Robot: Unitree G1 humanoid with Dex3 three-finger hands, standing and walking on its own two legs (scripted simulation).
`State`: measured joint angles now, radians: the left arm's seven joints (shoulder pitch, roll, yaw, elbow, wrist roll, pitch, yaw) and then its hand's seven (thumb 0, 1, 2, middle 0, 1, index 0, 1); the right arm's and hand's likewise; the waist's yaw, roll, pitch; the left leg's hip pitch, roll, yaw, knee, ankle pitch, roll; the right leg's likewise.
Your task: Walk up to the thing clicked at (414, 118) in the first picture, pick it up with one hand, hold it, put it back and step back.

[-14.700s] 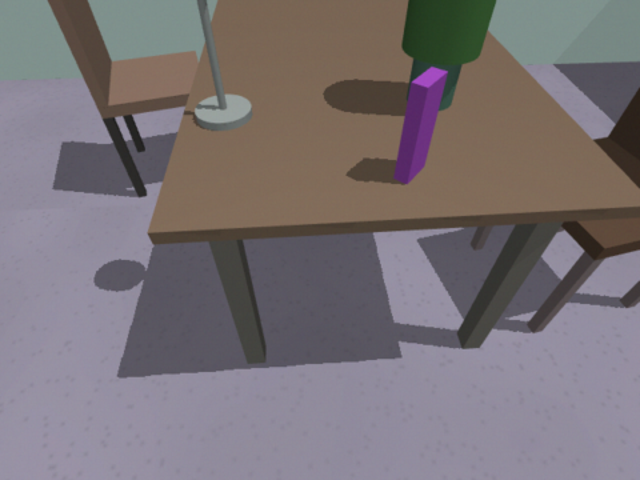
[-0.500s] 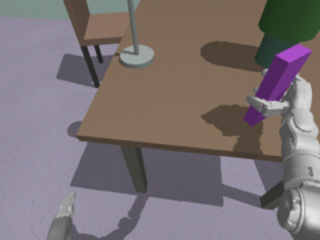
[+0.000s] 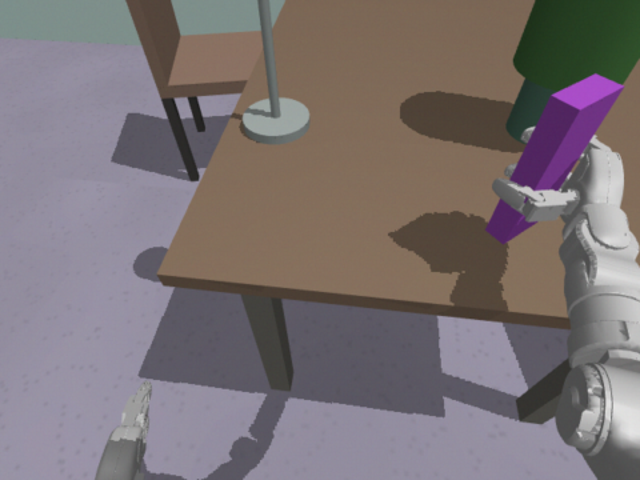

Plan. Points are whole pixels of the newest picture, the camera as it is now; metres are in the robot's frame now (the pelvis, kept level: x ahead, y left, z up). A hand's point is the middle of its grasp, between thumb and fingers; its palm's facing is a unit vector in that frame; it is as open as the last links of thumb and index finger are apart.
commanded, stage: settle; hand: right
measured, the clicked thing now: (543, 169) +0.46 -0.21 +0.16
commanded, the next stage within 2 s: lift in 0.24 s
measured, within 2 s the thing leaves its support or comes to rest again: neither
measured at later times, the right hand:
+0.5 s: hand (541, 160) +0.47 -0.20 +0.17, palm faces +0.19 +0.98 +0.00, open 9.7 cm
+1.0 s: hand (582, 143) +0.40 -0.20 +0.24, palm faces +0.19 +0.98 +0.00, open 9.6 cm
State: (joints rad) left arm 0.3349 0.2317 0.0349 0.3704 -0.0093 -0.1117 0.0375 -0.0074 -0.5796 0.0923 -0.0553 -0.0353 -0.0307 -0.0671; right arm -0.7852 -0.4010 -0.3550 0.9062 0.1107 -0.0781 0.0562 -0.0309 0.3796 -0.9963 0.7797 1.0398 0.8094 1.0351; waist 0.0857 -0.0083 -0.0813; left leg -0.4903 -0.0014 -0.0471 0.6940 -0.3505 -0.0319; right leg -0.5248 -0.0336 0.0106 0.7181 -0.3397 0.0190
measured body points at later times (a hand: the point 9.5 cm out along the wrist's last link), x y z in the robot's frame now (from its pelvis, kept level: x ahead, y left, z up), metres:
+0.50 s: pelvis +0.01 +0.00 +0.01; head +0.03 +0.00 +0.45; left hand +0.15 +0.27 -0.05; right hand +0.45 -0.26 +0.18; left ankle +0.00 +0.14 -0.72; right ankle +0.01 -0.13 -0.72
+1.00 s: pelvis +0.01 +0.00 +0.01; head -0.01 +0.02 +0.46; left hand +0.17 +0.26 -0.05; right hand +0.39 -0.25 +0.25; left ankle +0.00 +0.14 -0.72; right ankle +0.01 -0.13 -0.72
